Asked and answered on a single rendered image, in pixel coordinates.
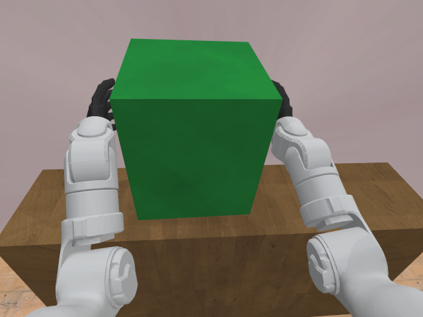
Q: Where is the robot left hand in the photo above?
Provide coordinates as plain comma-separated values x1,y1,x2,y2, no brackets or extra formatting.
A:
87,78,116,131

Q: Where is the pedestal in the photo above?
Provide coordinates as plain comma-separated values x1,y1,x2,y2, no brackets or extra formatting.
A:
0,162,423,317

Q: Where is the carton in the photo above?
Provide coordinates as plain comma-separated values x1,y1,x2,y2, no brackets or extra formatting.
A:
110,38,283,221

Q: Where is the right robot forearm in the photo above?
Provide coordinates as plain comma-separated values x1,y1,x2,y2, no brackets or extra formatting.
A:
271,116,389,275

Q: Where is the robot right upper arm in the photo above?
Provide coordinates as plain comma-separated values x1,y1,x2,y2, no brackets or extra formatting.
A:
307,227,423,317

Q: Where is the left robot forearm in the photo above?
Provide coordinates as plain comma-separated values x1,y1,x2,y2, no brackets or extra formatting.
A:
56,116,124,302

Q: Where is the robot right hand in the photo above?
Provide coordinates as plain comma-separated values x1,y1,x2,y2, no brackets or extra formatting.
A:
272,80,293,120

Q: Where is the robot left upper arm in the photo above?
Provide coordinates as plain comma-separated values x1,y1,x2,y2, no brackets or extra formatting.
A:
25,246,137,317

